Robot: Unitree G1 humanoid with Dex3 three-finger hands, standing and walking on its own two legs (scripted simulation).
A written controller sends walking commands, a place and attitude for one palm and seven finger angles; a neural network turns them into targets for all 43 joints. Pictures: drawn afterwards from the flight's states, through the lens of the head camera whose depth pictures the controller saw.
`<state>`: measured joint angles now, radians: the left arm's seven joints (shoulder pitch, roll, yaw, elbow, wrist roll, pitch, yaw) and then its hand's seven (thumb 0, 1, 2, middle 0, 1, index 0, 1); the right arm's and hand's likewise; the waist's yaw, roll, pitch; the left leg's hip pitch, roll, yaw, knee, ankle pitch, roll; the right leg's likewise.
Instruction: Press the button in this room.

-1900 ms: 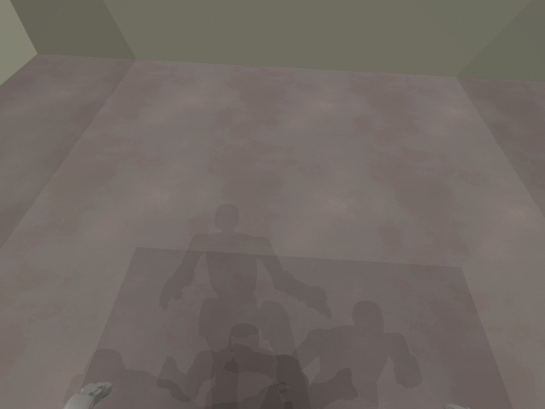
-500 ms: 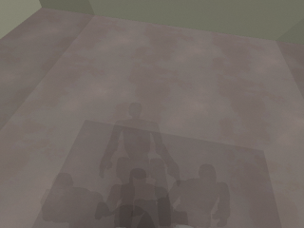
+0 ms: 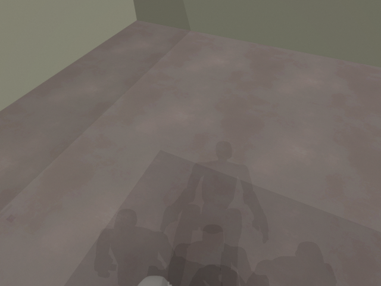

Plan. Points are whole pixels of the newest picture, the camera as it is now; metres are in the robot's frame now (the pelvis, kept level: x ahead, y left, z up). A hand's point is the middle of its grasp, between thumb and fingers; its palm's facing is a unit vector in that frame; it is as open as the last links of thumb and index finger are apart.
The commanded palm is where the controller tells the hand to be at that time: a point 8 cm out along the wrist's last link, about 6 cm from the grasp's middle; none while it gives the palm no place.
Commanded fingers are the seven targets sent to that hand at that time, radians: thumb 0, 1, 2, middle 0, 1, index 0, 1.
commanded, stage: turn or walk to find it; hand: left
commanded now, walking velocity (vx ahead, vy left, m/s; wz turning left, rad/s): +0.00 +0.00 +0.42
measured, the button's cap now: out of the picture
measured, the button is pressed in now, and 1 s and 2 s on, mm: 0 0 0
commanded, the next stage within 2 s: none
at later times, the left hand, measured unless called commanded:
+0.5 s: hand out of the picture -0.01 +0.30 -0.17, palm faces +0.22 -0.95 -0.23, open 7.3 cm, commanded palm none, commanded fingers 0.00 0.90 0.90 -0.20 -0.30 -0.20 -0.30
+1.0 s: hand out of the picture -0.06 +0.22 -0.15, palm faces +0.38 -0.88 -0.28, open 7.3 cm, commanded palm none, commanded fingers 0.00 0.90 0.90 -0.20 -0.30 -0.20 -0.30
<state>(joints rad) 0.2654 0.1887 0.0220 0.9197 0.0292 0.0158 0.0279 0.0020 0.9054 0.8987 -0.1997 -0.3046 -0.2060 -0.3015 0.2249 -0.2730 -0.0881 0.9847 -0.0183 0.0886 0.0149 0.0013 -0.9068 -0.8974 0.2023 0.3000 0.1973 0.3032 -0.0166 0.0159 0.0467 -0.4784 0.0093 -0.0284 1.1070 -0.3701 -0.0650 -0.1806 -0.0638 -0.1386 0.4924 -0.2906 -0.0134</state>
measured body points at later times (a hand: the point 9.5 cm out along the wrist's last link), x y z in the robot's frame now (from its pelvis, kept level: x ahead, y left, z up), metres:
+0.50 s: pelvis -0.04 +0.07 +0.01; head -0.03 +0.11 +0.45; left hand -0.02 +0.35 -0.15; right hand +0.07 -0.16 -0.12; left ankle -0.03 +0.13 -0.74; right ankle -0.03 -0.10 -0.66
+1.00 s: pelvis -0.06 +0.01 +0.00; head -0.04 -0.01 +0.45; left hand -0.08 +0.27 -0.12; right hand +0.04 -0.23 -0.16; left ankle -0.12 +0.14 -0.66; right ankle -0.05 -0.08 -0.74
